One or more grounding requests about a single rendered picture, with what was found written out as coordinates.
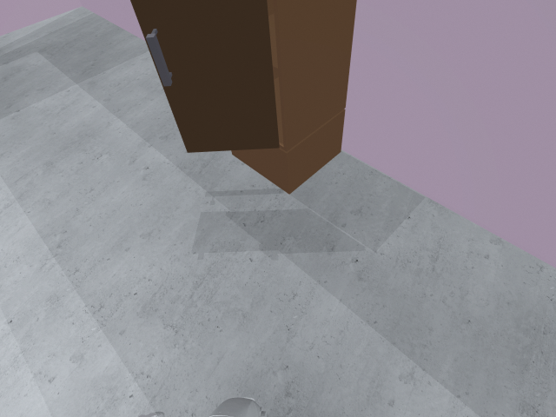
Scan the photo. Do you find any handle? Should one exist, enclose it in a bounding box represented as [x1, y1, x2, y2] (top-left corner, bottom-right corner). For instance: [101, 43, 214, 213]
[146, 29, 172, 86]

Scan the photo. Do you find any left robot thigh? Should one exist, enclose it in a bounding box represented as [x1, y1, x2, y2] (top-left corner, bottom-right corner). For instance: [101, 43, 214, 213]
[208, 398, 267, 417]

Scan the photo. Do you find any cupboard door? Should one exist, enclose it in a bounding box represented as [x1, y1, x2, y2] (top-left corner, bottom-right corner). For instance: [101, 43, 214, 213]
[130, 0, 280, 153]

